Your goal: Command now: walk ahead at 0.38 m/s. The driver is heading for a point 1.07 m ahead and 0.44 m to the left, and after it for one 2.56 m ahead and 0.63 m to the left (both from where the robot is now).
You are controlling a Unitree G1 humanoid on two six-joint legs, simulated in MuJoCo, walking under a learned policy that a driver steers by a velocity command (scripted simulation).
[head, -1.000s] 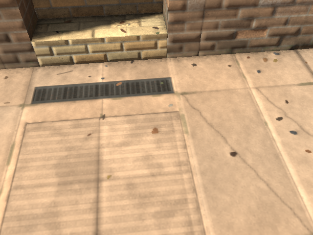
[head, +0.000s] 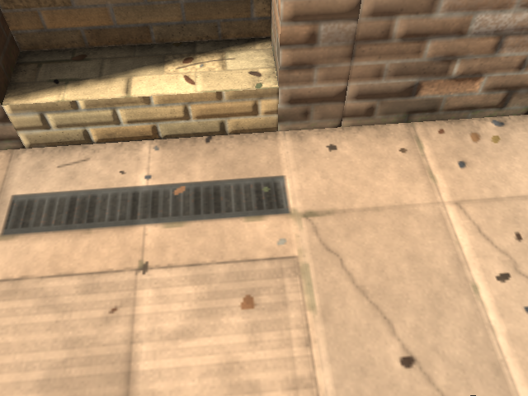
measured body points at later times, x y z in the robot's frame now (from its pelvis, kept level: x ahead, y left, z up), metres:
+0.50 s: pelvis +0.13 -0.02 +0.03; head +0.16 -0.02 +0.47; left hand +0.24 +0.24 -0.10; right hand +0.16 -0.28 -0.12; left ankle +0.12 +0.05 -0.71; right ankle +0.18 -0.13 -0.69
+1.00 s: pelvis +0.18 -0.02 +0.04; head +0.19 -0.02 +0.49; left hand +0.05 +0.22 -0.09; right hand +0.43 -0.18 -0.09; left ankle +0.15 +0.13 -0.66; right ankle +0.18 -0.13 -0.71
